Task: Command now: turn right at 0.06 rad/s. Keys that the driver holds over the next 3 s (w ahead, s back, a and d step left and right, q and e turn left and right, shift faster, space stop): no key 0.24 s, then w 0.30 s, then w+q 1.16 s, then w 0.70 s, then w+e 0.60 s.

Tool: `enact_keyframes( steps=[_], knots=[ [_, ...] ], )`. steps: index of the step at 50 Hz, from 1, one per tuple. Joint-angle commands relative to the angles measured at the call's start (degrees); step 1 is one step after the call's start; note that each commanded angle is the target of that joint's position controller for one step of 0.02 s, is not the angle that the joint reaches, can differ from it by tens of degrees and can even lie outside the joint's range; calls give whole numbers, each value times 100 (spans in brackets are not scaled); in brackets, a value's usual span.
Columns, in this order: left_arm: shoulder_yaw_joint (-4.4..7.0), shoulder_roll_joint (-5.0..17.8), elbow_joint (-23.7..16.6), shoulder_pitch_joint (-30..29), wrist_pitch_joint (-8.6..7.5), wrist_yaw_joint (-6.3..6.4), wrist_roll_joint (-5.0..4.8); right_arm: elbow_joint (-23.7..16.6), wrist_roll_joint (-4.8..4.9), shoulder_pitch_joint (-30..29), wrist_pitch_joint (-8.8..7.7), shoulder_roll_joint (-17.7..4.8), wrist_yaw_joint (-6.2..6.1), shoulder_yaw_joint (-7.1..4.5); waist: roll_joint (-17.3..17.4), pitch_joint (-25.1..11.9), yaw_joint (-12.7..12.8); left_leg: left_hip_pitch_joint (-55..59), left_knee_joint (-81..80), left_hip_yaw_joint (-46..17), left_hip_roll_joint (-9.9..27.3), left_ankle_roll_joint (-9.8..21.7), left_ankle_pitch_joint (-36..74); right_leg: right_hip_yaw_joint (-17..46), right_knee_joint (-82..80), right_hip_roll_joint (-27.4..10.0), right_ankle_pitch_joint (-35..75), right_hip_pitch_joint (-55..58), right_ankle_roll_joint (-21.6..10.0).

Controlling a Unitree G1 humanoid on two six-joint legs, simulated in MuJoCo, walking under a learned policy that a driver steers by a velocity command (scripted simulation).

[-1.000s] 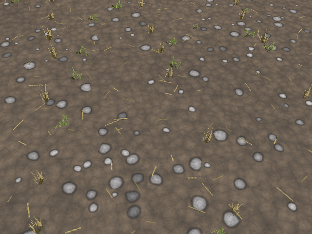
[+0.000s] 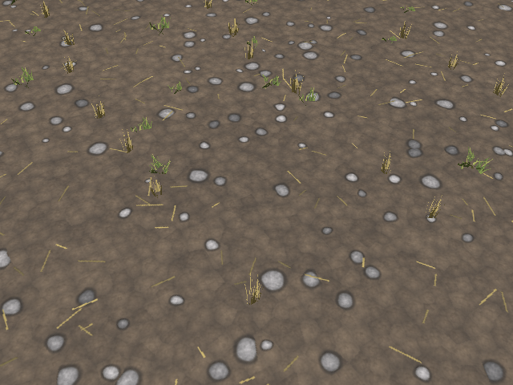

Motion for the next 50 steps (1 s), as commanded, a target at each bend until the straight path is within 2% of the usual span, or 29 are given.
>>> enact_keyframes(
  steps=[1, 7, 12, 13, 15, 16, 17, 18, 19, 20, 22, 24, 26, 27, 28, 29, 30, 31, 32, 33, 34, 35, 37, 40, 45, 48, 50],
  knots=[
    [117, 571, 56, 176, -69, 49, -24, -85, 23, 94, -63, -752, -21, -153, 377, -26, -9, -14, -525, -791, 854, 221, 926, 603, -257, -688, 670, 192, -9],
    [85, 529, 465, 96, -57, 111, -38, 233, 1, 130, -68, -716, -15, -121, 196, 22, -53, 54, -530, -742, 796, 234, 915, 626, -365, -754, 726, 251, 12],
    [54, 518, 742, 102, -50, 138, -44, 492, -5, 176, -66, -665, -19, -74, 180, 43, -54, 74, -562, -727, 762, 231, 894, 620, -389, -799, 735, 290, 13],
    [35, 479, 797, 142, -43, 140, -39, 558, -19, 240, -64, -652, -11, -65, 207, -69, -69, 117, -648, -735, 723, 241, 307, 581, -391, -749, 316, 313, -6],
    [65, 557, 782, 81, -19, 129, -1, 648, -41, 388, -10, -903, 6, -166, 490, 120, -154, 59, -821, -1016, 721, 440, -1583, 286, 137, -405, -1073, -208, -114],
    [78, 572, 719, -36, -17, 96, 44, 696, -42, 548, 24, -997, 14, -209, 729, 323, -246, 43, -1077, -1459, 966, 661, -2498, 83, 585, -234, -1621, -720, -145],
    [66, 521, 635, -184, -40, 52, 84, 766, -33, 746, 41, -1054, 16, -246, 902, 592, -321, 40, -1429, -1945, 1341, 920, -3117, -211, 1061, -156, -1711, -1198, -140],
    [36, 421, 549, -308, -83, 5, 144, 829, -30, 845, 30, -1060, 9, -276, 984, 847, -348, -27, -1662, -2352, 1741, 1164, -3268, -433, 1529, -315, -1535, -1486, -115],
    [40, 435, 464, -438, -136, -28, 152, 869, -56, 928, -10, -984, 16, -279, 878, 989, -367, -17, -1811, -2570, 1965, 1315, -3049, -449, 1964, -513, -1525, -1799, -90],
    [61, 483, 412, -476, -190, -57, 147, 892, -83, 960, -65, -969, 30, -291, 715, 1002, -327, 168, -1832, -2579, 2023, 1374, -2695, -416, 2275, -638, -1560, -2095, -64],
    [88, 498, 370, -469, -298, -129, 125, 904, -69, 933, -179, -958, 57, -314, 559, 866, -243, 539, -1721, -2148, 1821, 1281, -1922, -471, 2325, -777, -1440, -2294, 5],
    [101, 463, 258, -637, -372, -186, 86, 948, -57, 986, -260, -969, 75, -337, 666, 735, -271, 531, -1584, -1643, 1539, 1147, -1319, -661, 1973, -743, -1242, -1998, 57],
    [107, 407, 155, -714, -393, -214, 50, 991, -68, 1055, -303, -966, 93, -349, 784, 676, -272, 258, -1447, -1355, 1434, 1088, -960, -838, 1536, -674, -1034, -1480, 49],
    [112, 376, 160, -589, -398, -214, 31, 984, -61, 1000, -313, -979, 109, -356, 802, 653, -185, -29, -1324, -1211, 1390, 1039, -807, -946, 1249, -613, -848, -1028, 21],
    [122, 332, 238, -269, -414, -203, 26, 962, -24, 886, -312, -972, 128, -357, 716, 639, 11, -538, -1043, -1086, 1281, 963, -634, -1071, 833, -498, -515, -275, 8],
    [175, 397, 404, 262, -438, -169, 31, 934, -15, 823, -322, -939, 143, -346, 548, 528, 245, -1078, -581, -970, 1110, 855, -373, -1075, 556, -349, -437, 619, 6],
    [288, 679, 613, 1024, -493, -95, 55, 857, -32, 734, -368, -797, 163, -293, 137, 204, 574, -1680, 332, -692, 803, 674, -57, -606, 248, -616, -734, 1702, -67],
    [462, 1390, 695, 1867, -543, -11, 144, 572, 47, 569, -418, -290, 218, -147, -1277, -269, 891, -2675, 2337, 116, 10, 315, -788, 1615, -849, -2210, -2509, 2559, -481],
    [493, 1524, 871, 2135, -480, -4, 118, 446, -47, 483, -379, -579, 200, -237, -1408, -292, 764, -3155, 3723, 43, -190, 348, -1825, 3072, -1447, -2948, -3265, 2150, -839],
    [386, 1122, 643, 1419, -458, -8, 101, 465, -104, 393, -338, -768, 220, -299, -472, 206, 386, -3244, 4246, -355, 247, 469, -1395, 2546, -1364, -2811, -3313, 1526, -778],
    [316, 845, 438, 838, -491, -33, 66, 546, -67, 489, -338, -580, 288, -268, -176, 457, 141, -3125, 4254, -431, 453, 474, -828, 1920, -1410, -2558, -2735, 1062, -652],
    [263, 682, 342, 561, -538, -32, 52, 610, -49, 590, -332, -432, 329, -252, -145, 524, -19, -2941, 4123, -428, 577, 441, -465, 1296, -1501, -2314, -2037, 829, -507],
    [180, 473, 367, 601, -630, 13, 51, 622, -123, 607, -253, -418, 382, -272, -195, 435, -107, -2806, 4126, -275, 638, 328, -32, 416, -1515, -2037, -771, 801, -368],
    [151, 446, 520, 1041, -714, 44, 29, 437, -102, 192, -159, -358, 421, -292, -162, 430, -89, -3273, 4166, -97, 628, 225, 379, -370, -1378, -1927, 850, 1112, -332],
    [82, 319, 557, 1166, -733, 73, 44, -75, -87, -911, -143, -174, 488, -197, -216, 683, -5, -3284, 2773, 387, 488, 134, 1083, -1268, -1347, -1691, 2130, 934, -274],
    [93, 441, 634, 1341, -722, 125, 26, -338, -100, -1399, -140, -138, 518, -133, -236, 735, 60, -2779, 1719, 826, 320, 290, 1199, -1576, -1241, -1781, 2925, 1088, -245],
    [124, 586, 652, 1355, -707, 165, 19, -355, -116, -1240, -139, -269, 496, -172, -305, 518, -83, -2291, 1441, 1037, 52, 527, 1003, -1774, -713, -1865, 4501, 1427, -186]
  ],
)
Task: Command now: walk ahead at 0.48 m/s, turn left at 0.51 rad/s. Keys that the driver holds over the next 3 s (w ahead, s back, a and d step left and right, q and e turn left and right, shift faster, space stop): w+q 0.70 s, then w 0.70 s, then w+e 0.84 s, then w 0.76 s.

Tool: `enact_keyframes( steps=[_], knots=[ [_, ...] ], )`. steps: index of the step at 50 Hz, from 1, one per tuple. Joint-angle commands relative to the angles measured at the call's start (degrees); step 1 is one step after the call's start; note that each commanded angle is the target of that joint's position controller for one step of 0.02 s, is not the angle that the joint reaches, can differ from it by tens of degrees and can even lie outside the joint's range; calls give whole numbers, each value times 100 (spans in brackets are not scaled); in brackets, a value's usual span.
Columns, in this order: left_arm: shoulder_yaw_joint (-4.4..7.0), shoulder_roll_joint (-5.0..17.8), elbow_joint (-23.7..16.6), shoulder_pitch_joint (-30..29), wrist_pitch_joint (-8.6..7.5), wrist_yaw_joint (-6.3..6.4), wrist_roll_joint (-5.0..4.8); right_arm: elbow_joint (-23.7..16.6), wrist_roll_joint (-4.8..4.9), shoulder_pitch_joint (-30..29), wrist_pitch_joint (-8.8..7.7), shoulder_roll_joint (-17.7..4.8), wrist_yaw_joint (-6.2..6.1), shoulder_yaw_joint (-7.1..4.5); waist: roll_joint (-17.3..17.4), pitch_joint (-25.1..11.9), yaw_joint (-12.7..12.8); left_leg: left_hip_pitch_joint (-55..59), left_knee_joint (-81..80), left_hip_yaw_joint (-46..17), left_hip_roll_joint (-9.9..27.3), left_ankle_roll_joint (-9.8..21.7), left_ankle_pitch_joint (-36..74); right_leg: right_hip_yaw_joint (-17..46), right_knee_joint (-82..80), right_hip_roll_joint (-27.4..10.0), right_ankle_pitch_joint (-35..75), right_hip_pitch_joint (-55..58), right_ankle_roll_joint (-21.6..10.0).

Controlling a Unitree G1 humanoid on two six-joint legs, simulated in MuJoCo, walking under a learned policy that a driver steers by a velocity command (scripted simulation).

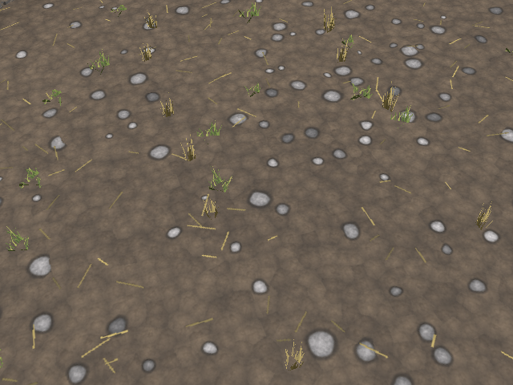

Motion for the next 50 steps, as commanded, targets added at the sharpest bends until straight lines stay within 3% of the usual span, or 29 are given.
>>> enact_keyframes(
  steps=[1, 3, 4, 5, 6, 7, 8, 9, 10, 12, 15, 20, 26, 28, 30, 31, 32, 33, 34, 35, 36, 38, 42, 47, 50],
  knots=[
    [198, 1036, -167, 124, -22, 97, -13, -368, -21, -67, -57, -312, -22, -51, -733, 87, -296, 803, -362, 455, -481, 342, -262, 44, 722, -1606, 6518, -318, -255],
    [269, 1202, -272, -50, 80, 115, 30, -98, -36, 947, -67, -554, -57, -177, -880, -520, -744, 1791, -429, 396, -747, 677, -785, 12, 2294, -1730, 7180, -280, -313],
    [295, 1253, -356, -163, 118, 70, 26, 114, -70, 1663, -101, -734, -93, -285, -768, -892, -1072, 2755, -849, 185, -810, 871, -802, 22, 3509, -1698, 6331, -730, -311],
    [292, 1166, -503, -213, 116, 2, 19, 206, -114, 2227, -99, -1173, -181, -460, -165, -1282, -1324, 3826, -1292, -1002, 22, 1201, -1550, -63, 5372, -1383, 4142, -1803, -198],
    [224, 598, -932, -22, 80, -131, -52, 12, -69, 1800, -25, -1694, -205, -588, 1248, -1681, -689, 5304, -1931, -4451, 1645, 2191, -1506, 506, 7554, 5, -995, -4331, 128],
    [285, 1046, -1142, -735, -6, -165, -10, 11, 76, 1845, 33, -1617, -224, -575, 231, -1554, -912, 5162, -2521, -4760, 1651, 2185, -1771, 1631, 7743, -181, -598, -5079, 25],
    [263, 1013, -1271, -993, -88, -189, -51, 9, 102, 1506, 16, -1343, -282, -503, -53, -820, -704, 4459, -2685, -4040, 1617, 1951, -1607, 1702, 7277, -530, -14, -5265, -19],
    [269, 1011, -1216, -905, -122, -167, -54, 8, 97, 1290, -26, -1024, -292, -431, -535, -330, -407, 3625, -2812, -3521, 1390, 1671, -879, 1650, 6640, -744, 262, -4921, -4],
    [271, 967, -1217, -905, -52, -143, 30, -15, 103, 1110, -93, -895, -319, -385, -644, -176, -193, 3099, -2812, -3045, 1072, 1476, -175, 1684, 6235, -871, 285, -4535, 72],
    [247, 844, -1216, -699, 185, -168, 181, -39, 143, 1071, -225, -816, -337, -327, -499, -266, 26, 2606, -2829, -2472, 725, 1368, 703, 1660, 5754, -938, 242, -3990, 259],
    [229, 786, -1458, -1112, 358, -219, 198, 9, 170, 1404, -318, -1045, -321, -370, -256, -173, -23, 2403, -2897, -2157, 440, 1248, 1019, 1454, 5009, -964, 628, -4174, 475],
    [210, 859, -1941, -2303, 393, -266, 148, 11, 158, 2084, -257, -1059, -313, -382, 69, -90, -506, 3025, -2794, -2289, 295, 864, 1149, 1395, 3721, -831, 1720, -4822, 572],
    [117, 898, -2406, -3206, 291, -324, 75, -46, 63, 2530, -214, -1131, -392, -389, 250, -84, -808, 3836, -2275, -2614, 425, 816, 1943, 1376, 2609, -449, 1775, -4800, 416],
    [134, 1021, -2424, -2940, 236, -310, 48, -145, 48, 2326, -223, -1236, -438, -414, 340, -127, -581, 3730, -2035, -2741, 487, 643, 2184, 1464, 2118, -337, 1582, -4083, 278],
    [257, 1322, -2109, -1793, 165, -212, 23, -277, 49, 1945, -278, -1397, -399, -447, 302, -606, -31, 3293, -1078, -2659, 275, 371, 3132, 1375, 1755, -40, 1211, -2352, 64],
    [335, 1518, -1932, -944, 86, -134, 65, -316, 110, 1827, -334, -1353, -336, -434, 21, -1090, 428, 2793, 67, -2400, -75, 234, 2731, 1596, 1451, -357, 1346, -1092, -114],
    [430, 1961, -1919, 2, 68, -20, 213, -531, 172, 1942, -389, -809, -303, -288, -674, -2045, 662, 2010, 1728, -1938, -431, 139, 527, 3085, 1370, -1886, 144, 264, -361],
    [522, 2333, -1951, -340, 157, -39, 256, -693, 322, 2695, -346, -528, -310, -240, -2125, -2428, 45, 386, 2957, -1429, -1170, -2, -3027, 5825, 528, -3017, -87, 1010, -1015],
    [445, 1710, -2044, -781, 230, -77, 156, -467, 99, 2482, -229, -1021, -370, -287, -953, -1595, -55, -69, 3402, -1439, -544, 43, -2488, 5591, 477, -2756, -897, 228, -961],
    [324, 1223, -2095, -1136, 234, -94, 100, -491, 53, 2056, -199, -1033, -309, -303, -404, -837, -61, -17, 3214, -1338, -346, 6, -1897, 4515, 382, -2431, -637, -594, -828],
    [269, 1038, -2036, -1240, 217, -121, 122, -528, 40, 1874, -190, -897, -261, -277, -290, -509, -121, 129, 2979, -1283, -199, -40, -1617, 3761, 256, -2121, 198, -1099, -734],
    [241, 985, -1834, -1056, 130, -131, 90, -550, -58, 1845, -91, -744, -153, -248, -714, -329, -230, 406, 2700, -1234, -67, -115, -1498, 2824, 97, -1725, 1222, -1595, -624],
    [275, 1065, -1566, -691, -84, -241, 5, -710, -70, 1469, -14, -600, -60, -187, -753, -294, -269, 65, 2289, -1263, -110, -192, -1153, 2172, -149, -1692, 2277, -1543, -806],
    [283, 1102, -1347, -457, -49, -269, -26, -1100, -70, 272, -87, -439, 39, -19, -703, -63, -103, 126, 507, -744, 10, -350, -169, 1351, -365, -1383, 2557, -1597, -729],
    [320, 1269, -1165, -106, -12, -259, -40, -1244, -57, -233, -123, -420, 52, 56, -734, -31, 46, 558, -287, -361, 27, -276, -113, 1279, -292, -1483, 2832, -1423, -688]
  ],
)
Over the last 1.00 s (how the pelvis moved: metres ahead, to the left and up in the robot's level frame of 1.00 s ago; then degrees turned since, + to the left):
0.27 -0.04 -0.01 12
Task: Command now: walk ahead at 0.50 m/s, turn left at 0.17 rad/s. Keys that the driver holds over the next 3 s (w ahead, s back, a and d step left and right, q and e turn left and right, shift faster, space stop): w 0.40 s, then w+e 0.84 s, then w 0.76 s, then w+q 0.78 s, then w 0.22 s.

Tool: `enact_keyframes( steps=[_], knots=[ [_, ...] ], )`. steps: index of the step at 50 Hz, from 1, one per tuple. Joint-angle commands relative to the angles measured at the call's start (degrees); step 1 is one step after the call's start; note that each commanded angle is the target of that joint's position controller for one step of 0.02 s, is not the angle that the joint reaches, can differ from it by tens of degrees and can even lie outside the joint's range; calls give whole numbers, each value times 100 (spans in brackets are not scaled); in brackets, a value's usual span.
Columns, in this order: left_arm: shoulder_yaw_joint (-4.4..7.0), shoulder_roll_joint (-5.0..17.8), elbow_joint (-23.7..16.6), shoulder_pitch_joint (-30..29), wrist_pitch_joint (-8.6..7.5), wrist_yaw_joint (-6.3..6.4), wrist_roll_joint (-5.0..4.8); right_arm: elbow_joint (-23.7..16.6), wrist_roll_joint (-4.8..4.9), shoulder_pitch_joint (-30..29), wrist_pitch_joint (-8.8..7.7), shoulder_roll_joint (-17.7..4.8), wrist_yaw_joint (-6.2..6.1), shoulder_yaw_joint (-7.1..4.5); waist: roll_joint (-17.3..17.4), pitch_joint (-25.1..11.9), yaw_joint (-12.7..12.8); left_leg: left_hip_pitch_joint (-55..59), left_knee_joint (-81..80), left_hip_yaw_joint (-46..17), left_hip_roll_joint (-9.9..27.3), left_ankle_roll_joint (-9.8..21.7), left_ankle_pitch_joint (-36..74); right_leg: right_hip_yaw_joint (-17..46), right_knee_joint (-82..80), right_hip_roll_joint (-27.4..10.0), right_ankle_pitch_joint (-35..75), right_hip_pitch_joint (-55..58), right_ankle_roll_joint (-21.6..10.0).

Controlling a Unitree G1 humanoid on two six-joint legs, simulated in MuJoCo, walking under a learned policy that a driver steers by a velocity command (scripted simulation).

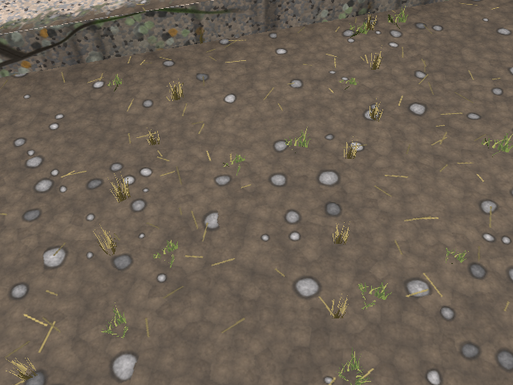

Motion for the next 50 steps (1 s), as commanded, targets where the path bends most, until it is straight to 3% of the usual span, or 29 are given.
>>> enact_keyframes(
  steps=[1, 4, 5, 6, 7, 8, 9, 10, 11, 13, 16, 21, 25, 28, 31, 32, 33, 34, 35, 36, 37, 38, 39, 41, 43, 47, 50],
  knots=[
    [175, 886, -209, 6, -52, 17, -14, -486, 11, -543, -100, -226, 1, 29, -820, 202, -119, 524, -667, 452, -62, 82, 66, 678, -430, -1448, 2316, -305, -743],
    [202, 1016, -72, 99, 48, 49, -5, -427, -27, -303, -156, -355, -86, -13, -835, 64, -293, 1100, -1130, 598, -299, 338, -471, 618, 292, -1566, 3601, 149, -665],
    [191, 1008, -32, 88, 89, 58, -31, -213, -63, 313, -207, -402, -128, -57, -703, -255, -594, 1911, -1528, 670, -468, 459, -345, 424, 1102, -1416, 4162, 114, -573],
    [138, 871, -56, 125, 104, 66, -42, 111, -139, 1217, -269, -617, -190, -152, -485, -823, -915, 3203, -1598, 461, -338, 618, -340, 233, 2198, -1169, 3749, -420, -454],
    [15, 474, -370, 146, 91, 41, -115, 220, -253, 2121, -296, -1165, -282, -293, 413, -1643, -1196, 4821, -1786, -1437, 1252, 1041, -1012, -23, 4092, -761, 1577, -1887, -248],
    [33, 375, -434, 494, 112, 38, -94, 274, -72, 2216, -228, -1551, -322, -398, 1228, -1962, -972, 5324, -2551, -3671, 2263, 1577, -833, 309, 5505, 83, -1791, -3301, -160],
    [165, 817, -425, -50, 175, 77, 24, 276, 120, 1858, -198, -1252, -331, -355, 416, -1215, -928, 4795, -2552, -3109, 1920, 1469, -856, 887, 5830, -268, -1434, -3793, -233],
    [136, 682, -509, -322, 137, 36, -7, 247, 130, 1426, -227, -891, -323, -251, 274, -531, -717, 4036, -2684, -2321, 1641, 1315, -470, 913, 5641, -468, -929, -3830, -265],
    [117, 578, -467, -362, 131, 12, -23, 238, 115, 1140, -264, -619, -299, -179, 142, -268, -520, 3477, -2899, -1770, 1332, 1104, -89, 897, 5279, -631, -607, -3561, -251],
    [104, 469, -312, -134, 268, -38, 98, 299, 142, 956, -336, -389, -312, -113, 244, -117, -231, 2842, -3191, -1106, 958, 895, 398, 841, 4931, -740, -351, -3022, -123],
    [114, 377, -375, -395, 372, -118, 132, 512, 199, 1262, -448, -508, -316, -155, 134, -30, -168, 2794, -3455, -770, 860, 1005, 909, 721, 4727, -752, 50, -3186, 12],
    [76, 320, -695, -1492, 383, -132, 101, 788, 189, 1702, -443, -506, -319, -154, 52, 283, -373, 3112, -3647, -320, 739, 983, 1180, 609, 3661, -803, 970, -3823, 158],
    [-3, 242, -886, -2145, 350, -148, 47, 984, 119, 2013, -469, -520, -358, -143, 57, 445, -584, 3425, -3678, 184, 820, 839, 1603, 517, 2758, -552, 1419, -3659, -25],
    [-14, 272, -1031, -2431, 320, -158, 74, 1120, 92, 2140, -456, -516, -427, -125, 34, 529, -630, 3925, -3468, 434, 980, 734, 2169, 367, 2301, -407, 1245, -3586, -265],
    [36, 350, -975, -2076, 288, -120, 100, 1166, 63, 1989, -433, -687, -499, -143, 183, 221, -394, 4315, -2468, 756, 1043, 575, 4537, 7, 2065, 18, 537, -2841, -604],
    [90, 445, -851, -1617, 270, -97, 112, 1168, 41, 1943, -393, -777, -515, -166, 237, -75, -193, 4387, -1680, 856, 1031, 535, 5250, -93, 1990, 237, 255, -2354, -739],
    [167, 555, -612, -843, 231, -77, 144, 1142, 53, 1889, -342, -847, -524, -182, 187, -503, 136, 4134, -561, 997, 947, 451, 5112, -80, 1624, 405, 358, -1427, -888],
    [312, 915, -372, 77, 208, -24, 234, 993, 86, 1793, -344, -825, -529, -160, -71, -1016, 532, 3002, 944, 1078, 804, 322, 3701, 784, 1467, -164, 239, 31, -1196],
    [533, 1655, -398, 339, 248, 39, 236, 674, 223, 2141, -392, -293, -412, -58, -1467, -1652, 280, 612, 3390, 1122, -323, 3, -467, 3806, 1189, -1905, 294, 1815, -2185],
    [506, 1489, -372, 112, 315, -3, -41, 593, 113, 1666, -448, -657, -387, -152, -944, -1803, 276, -251, 4061, -58, -585, 28, -2085, 5029, 454, -2085, 484, 1911, -2317],
    [476, 1366, -421, -329, 340, 15, -79, 398, 125, 1250, -512, -610, -349, -132, -676, -898, 101, -646, 3894, -248, -189, 61, -1606, 4079, 363, -1941, 561, 1178, -2133],
    [396, 1019, -446, -572, 340, 20, -53, 357, 136, 1115, -566, -579, -340, -108, -227, -425, -49, -489, 3415, -194, 33, 43, -1240, 3531, 209, -1746, 995, 432, -1909],
    [347, 848, -444, -734, 323, 41, -48, 352, 98, 1072, -526, -526, -345, -113, -84, -91, -250, -218, 2990, -187, 169, -12, -1180, 3083, 105, -1465, 1470, -185, -1704],
    [290, 713, -428, -826, 253, 67, -84, 320, -38, 1206, -303, -410, -329, -89, -247, -97, -504, 343, 2445, -162, 272, -196, -1184, 2527, -45, -1086, 1938, -813, -1533],
    [331, 869, -393, -671, 170, 61, -98, 235, -67, 1121, -165, -321, -298, -69, -339, -123, -532, 355, 2051, -25, 266, -343, -1075, 2313, -127, -911, 2162, -1008, -1551],
    [370, 976, -372, -288, 180, 61, -98, -150, -40, 121, -117, -328, -269, -51, -483, 125, -244, -116, 851, 96, 276, -552, -167, 2294, -282, -700, 1833, -968, -1355],
    [392, 1009, -361, 21, 209, 71, -91, -350, 7, -444, -137, -318, -238, -16, -585, 73, 18, -199, 95, 76, 147, -562, 384, 2376, -104, -651, 1972, -561, -1195]
  ],
)
Over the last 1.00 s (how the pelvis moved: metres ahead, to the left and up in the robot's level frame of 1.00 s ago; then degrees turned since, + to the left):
0.56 0.08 0.01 31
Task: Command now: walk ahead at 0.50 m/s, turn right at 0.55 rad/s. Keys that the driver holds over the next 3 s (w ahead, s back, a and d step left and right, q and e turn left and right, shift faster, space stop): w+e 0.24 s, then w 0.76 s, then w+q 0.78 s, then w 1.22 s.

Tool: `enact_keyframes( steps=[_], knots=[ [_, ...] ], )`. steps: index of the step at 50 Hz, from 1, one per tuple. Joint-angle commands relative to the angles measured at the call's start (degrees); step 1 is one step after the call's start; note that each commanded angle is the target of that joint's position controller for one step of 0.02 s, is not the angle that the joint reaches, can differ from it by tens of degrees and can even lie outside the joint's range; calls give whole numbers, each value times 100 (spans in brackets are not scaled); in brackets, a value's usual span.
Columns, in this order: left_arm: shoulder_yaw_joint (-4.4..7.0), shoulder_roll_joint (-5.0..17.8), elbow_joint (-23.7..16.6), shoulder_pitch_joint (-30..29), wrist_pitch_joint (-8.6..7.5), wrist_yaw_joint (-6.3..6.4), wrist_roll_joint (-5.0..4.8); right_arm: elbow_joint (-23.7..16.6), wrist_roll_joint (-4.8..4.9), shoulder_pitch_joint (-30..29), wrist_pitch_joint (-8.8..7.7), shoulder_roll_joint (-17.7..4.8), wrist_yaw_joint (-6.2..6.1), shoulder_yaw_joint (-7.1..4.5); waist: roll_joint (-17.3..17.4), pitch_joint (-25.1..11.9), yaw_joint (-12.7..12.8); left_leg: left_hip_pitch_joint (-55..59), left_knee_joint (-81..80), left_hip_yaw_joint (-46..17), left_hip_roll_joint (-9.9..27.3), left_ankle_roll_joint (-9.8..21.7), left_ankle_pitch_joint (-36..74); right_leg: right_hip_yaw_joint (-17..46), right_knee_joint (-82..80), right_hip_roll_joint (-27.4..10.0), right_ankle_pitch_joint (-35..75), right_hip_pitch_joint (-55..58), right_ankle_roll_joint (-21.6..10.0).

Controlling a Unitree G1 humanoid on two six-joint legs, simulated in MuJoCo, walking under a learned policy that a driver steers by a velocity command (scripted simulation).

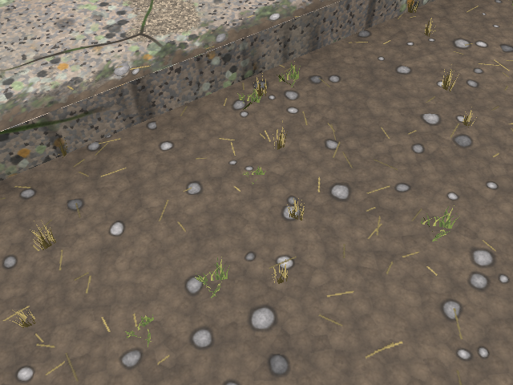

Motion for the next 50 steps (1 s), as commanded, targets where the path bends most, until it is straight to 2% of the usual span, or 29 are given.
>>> enact_keyframes(
  steps=[1, 3, 5, 7, 8, 9, 10, 11, 12, 13, 14, 16, 18, 21, 23, 26, 30, 32, 33, 34, 35, 36, 37, 38, 39, 41, 44, 47, 50],
  knots=[
    [208, 903, -285, 344, -50, 38, 13, -525, 43, -622, -64, -364, 26, -42, -519, -48, 137, 29, -619, 259, -291, -46, 534, 1206, -375, -1370, 1848, 59, -618],
    [213, 929, -298, 472, -33, 63, 56, -654, 71, -906, -99, -396, 32, -22, -546, -55, 239, 57, -943, 257, -408, -8, 523, 1331, -167, -1429, 2149, 313, -600],
    [229, 993, -352, 457, -24, 98, 98, -756, 95, -994, -147, -475, 29, -23, -602, -67, 217, 301, -1280, 186, -505, 77, 349, 1520, 75, -1526, 2375, 460, -524],
    [259, 1107, -478, 143, -31, 132, 119, -682, 113, -537, -201, -639, 2, -71, -679, -139, -80, 1170, -1717, 126, -625, 220, -14, 1668, 380, -1559, 2553, 243, -323],
    [271, 1164, -539, -25, -51, 118, 120, -536, 118, -29, -236, -758, -42, -124, -665, -327, -317, 1932, -1883, 182, -768, 313, -220, 1681, 797, -1463, 2918, 53, -212],
    [253, 1120, -557, -112, -90, 72, 77, -346, 83, 700, -310, -921, -109, -197, -363, -699, -697, 2979, -2268, 119, -674, 466, -122, 1442, 1752, -1119, 2928, -225, -69],
    [141, 736, -717, -81, -145, 19, 3, -301, -45, 1587, -359, -1342, -213, -299, 270, -1531, -1014, 4278, -2484, -1036, 516, 760, -1217, 979, 3281, -736, 1750, -850, 87],
    [44, 265, -913, 579, -124, 23, -159, -322, -104, 1638, -267, -1844, -239, -422, 1661, -2113, -630, 5501, -3122, -3592, 1923, 1397, -1808, 279, 4669, 124, -1975, -2559, 268],
    [77, 745, -720, 529, -22, 85, 48, -358, -35, 1305, -183, -1386, -212, -378, 846, -1562, -488, 4915, -3268, -3958, 1846, 1460, -2617, 225, 5295, -418, -1841, -3135, 211],
    [102, 807, -687, 167, 5, 38, 127, -427, 18, 976, -177, -882, -186, -255, 189, -814, -470, 4120, -3359, -3091, 1540, 1357, -2416, 215, 5301, -633, -1253, -3096, 221],
    [76, 687, -722, -59, 8, -18, 142, -384, 23, 788, -194, -631, -154, -184, 6, -463, -396, 3600, -3451, -2288, 1224, 1271, -1560, 159, 5086, -796, -892, -2952, 268],
    [44, 548, -731, -114, 94, -113, 235, -211, 53, 893, -276, -519, -137, -141, 465, -250, -287, 3098, -3595, -1268, 776, 1125, -391, 91, 4776, -943, -721, -2662, 369],
    [17, 475, -739, -142, 154, -155, 239, -52, 108, 1122, -402, -551, -74, -157, 488, -308, -249, 3056, -3641, -892, 694, 1198, 494, 85, 4658, -877, -619, -2591, 418],
    [-26, 431, -910, -663, 166, -205, 253, 122, 153, 1315, -473, -651, -36, -197, 399, -166, -266, 3175, -3874, -523, 732, 1344, 784, 83, 4221, -928, -222, -3039, 521],
    [-81, 380, -1054, -1128, 150, -233, 251, 220, 160, 1409, -451, -648, -28, -202, 355, -37, -329, 3188, -4000, -234, 642, 1344, 807, -52, 3627, -1003, 130, -3171, 599],
    [-213, 211, -1234, -1767, 101, -284, 229, 371, 179, 1572, -413, -680, -8, -214, 388, 33, -448, 3059, -4009, 192, 472, 1266, 1080, -513, 2544, -1092, 624, -2741, 627],
    [-246, 302, -1364, -2179, 53, -241, 206, 618, 171, 1970, -342, -864, -12, -264, 434, 86, -556, 3381, -3755, 190, 680, 1204, 1532, -837, 1796, -1030, 437, -2274, 426],
    [-218, 378, -1317, -1985, 16, -185, 233, 701, 170, 1980, -280, -949, -32, -284, 413, 20, -413, 3607, -3305, 224, 761, 1150, 2306, -934, 1496, -877, 107, -1859, 247],
    [-182, 405, -1147, -1498, -26, -146, 267, 739, 197, 1945, -246, -958, -41, -280, 285, -204, -155, 3610, -2642, 401, 641, 1067, 2993, -1009, 1126, -715, 183, -1187, 140],
    [-97, 568, -825, -648, -90, -89, 336, 756, 210, 2001, -226, -831, -48, -234, 36, -711, 156, 3271, -1584, 641, 373, 952, 3029, -938, 945, -676, 212, -21, -2],
    [27, 1000, -646, 399, -130, -12, 443, 527, 209, 1895, -234, -591, -50, -145, -608, -1449, 579, 2246, 77, 871, 103, 800, 1289, 461, 764, -1951, -460, 1346, -300],
    [169, 1603, -603, 540, -81, 44, 362, 355, 283, 2403, -230, -112, -26, -63, -1930, -1836, 275, 375, 1827, 894, -905, 616, -2334, 3105, -5, -3335, -686, 2358, -945],
    [141, 1313, -623, 263, -33, 47, 125, 441, 131, 1986, -166, -749, -79, -230, -969, -1356, 300, -119, 2273, 168, -620, 692, -2211, 3003, -92, -3101, -669, 1902, -920],
    [38, 964, -652, -197, -48, 38, 106, 349, 158, 1661, -192, -681, -41, -235, -749, -672, 76, -223, 2188, 103, -390, 740, -1696, 2157, -135, -2826, -270, 1266, -791],
    [-38, 670, -646, -461, -88, 8, 121, 362, 188, 1558, -213, -551, -16, -200, -563, -379, -88, 4, 1873, 118, -228, 722, -1341, 1573, -326, -2535, 330, 685, -635],
    [-110, 417, -582, -680, -165, 22, 97, 495, 84, 1698, -89, -428, 28, -183, -683, -213, -375, 531, 1475, 177, -82, 601, -1077, 819, -603, -2107, 898, 57, -391],
    [-75, 512, -364, -387, -278, 28, 45, 468, 42, 1501, 23, -316, 110, -187, -569, -153, -453, 459, 1274, 295, -86, 466, -730, 456, -846, -2019, 1494, -26, -498],
    [-62, 524, -170, -97, -285, 32, 33, 257, 32, 772, 48, -285, 134, -174, -507, 110, -335, -73, 721, 369, 22, 338, -144, 217, -1065, -1952, 1515, 98, -536],
    [-76, 506, -6, 125, -280, 22, 42, 66, 65, 125, 27, -204, 143, -115, -504, 227, -204, -72, -156, 497, -34, 298, 365, -54, -1066, -1838, 1810, 198, -477]
  ],
)
Over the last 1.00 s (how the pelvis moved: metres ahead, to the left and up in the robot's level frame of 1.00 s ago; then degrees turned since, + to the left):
0.54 -0.02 0.00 -16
